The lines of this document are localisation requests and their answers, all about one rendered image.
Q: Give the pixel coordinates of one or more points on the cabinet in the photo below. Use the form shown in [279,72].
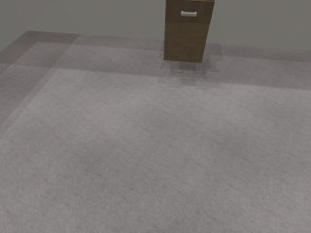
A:
[184,41]

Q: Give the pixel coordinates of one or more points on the handle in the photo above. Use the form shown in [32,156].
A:
[188,14]

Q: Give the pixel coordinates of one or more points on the drawer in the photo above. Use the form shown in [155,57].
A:
[203,9]

